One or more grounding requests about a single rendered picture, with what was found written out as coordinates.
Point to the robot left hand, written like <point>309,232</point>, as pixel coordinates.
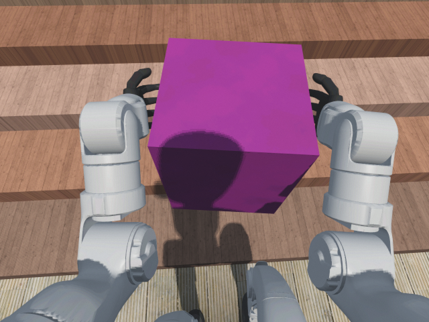
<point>132,88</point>

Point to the right robot thigh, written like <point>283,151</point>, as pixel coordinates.
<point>275,300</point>

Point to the robot left upper arm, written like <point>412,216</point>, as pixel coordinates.
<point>114,258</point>

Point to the right robot forearm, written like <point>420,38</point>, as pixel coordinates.
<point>363,148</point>

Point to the right robot shin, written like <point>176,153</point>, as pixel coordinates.
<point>252,305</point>

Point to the carton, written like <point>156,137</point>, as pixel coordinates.
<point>233,128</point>

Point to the robot right upper arm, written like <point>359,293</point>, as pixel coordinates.
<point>356,271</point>

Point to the left robot forearm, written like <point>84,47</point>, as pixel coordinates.
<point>109,139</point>

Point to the robot right hand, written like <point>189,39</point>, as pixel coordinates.
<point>330,88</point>

